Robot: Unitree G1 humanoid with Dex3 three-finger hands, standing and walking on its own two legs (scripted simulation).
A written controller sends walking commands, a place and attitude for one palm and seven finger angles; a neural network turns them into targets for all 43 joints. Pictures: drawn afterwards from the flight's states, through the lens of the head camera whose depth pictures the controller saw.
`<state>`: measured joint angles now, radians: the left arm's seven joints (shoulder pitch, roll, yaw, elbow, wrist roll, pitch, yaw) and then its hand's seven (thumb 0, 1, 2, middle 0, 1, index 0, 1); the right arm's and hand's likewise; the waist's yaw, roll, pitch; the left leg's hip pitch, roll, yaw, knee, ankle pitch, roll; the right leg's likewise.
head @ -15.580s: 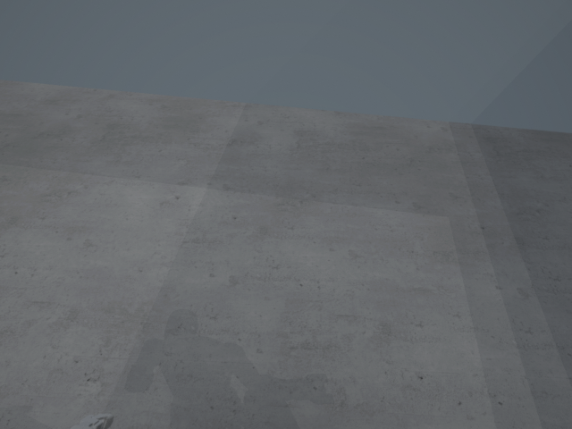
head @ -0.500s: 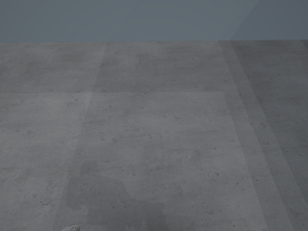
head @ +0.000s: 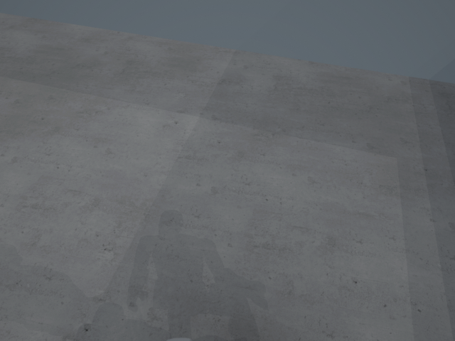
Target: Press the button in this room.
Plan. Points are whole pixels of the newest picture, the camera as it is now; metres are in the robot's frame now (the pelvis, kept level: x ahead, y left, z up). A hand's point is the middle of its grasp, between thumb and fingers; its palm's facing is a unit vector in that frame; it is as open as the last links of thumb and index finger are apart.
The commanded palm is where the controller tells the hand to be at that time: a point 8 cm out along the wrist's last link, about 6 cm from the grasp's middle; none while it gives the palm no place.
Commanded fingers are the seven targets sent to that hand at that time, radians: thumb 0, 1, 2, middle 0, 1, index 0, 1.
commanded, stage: turn or walk to find it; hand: left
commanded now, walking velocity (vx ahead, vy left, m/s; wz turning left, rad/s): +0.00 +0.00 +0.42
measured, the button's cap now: out of the picture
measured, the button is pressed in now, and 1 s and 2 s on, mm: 0 0 0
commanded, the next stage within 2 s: stand and wait in 0.02 s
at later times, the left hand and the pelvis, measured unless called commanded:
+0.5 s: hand out of the picture +0.02 +0.18 -0.17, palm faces -0.02 -0.97 -0.23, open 7.4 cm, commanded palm none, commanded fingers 0.00 0.90 0.90 -0.20 -0.30 -0.20 -0.30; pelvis -0.01 +0.00 +0.00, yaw -7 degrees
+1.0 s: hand (122, 332) +0.15 +0.23 -0.16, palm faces -0.32 -0.91 -0.26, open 7.4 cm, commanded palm none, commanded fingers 0.00 0.90 0.90 -0.20 -0.30 -0.20 -0.30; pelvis -0.02 +0.05 +0.01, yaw -22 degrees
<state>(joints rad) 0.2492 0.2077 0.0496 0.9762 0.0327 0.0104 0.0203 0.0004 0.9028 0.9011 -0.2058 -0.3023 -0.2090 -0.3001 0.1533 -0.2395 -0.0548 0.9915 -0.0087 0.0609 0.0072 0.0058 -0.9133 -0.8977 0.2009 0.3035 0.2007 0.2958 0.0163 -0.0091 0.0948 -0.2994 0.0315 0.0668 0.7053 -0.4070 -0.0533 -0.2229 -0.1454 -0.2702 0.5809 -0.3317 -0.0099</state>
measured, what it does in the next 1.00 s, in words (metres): steps on the spot, turning right: left foot, then right foot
